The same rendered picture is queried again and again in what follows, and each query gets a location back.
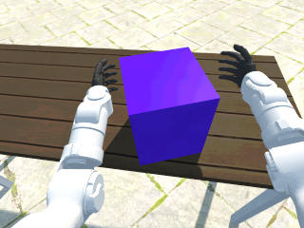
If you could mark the robot left hand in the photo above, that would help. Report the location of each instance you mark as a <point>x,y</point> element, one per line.
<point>99,75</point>

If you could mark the robot right hand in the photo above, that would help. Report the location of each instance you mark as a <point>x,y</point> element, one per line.
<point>244,64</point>

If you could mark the carton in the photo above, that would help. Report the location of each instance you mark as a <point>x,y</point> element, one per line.
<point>170,103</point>

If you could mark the left robot upper arm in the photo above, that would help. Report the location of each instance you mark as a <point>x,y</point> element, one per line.
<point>73,195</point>

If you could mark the right robot upper arm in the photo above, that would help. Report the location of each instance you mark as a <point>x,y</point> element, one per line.
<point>285,167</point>

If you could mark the left robot forearm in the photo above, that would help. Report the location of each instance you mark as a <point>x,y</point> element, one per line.
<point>85,146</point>

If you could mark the table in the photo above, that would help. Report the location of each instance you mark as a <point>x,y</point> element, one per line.
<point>41,88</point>

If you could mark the right robot forearm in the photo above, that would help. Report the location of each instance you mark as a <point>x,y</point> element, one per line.
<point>275,115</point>

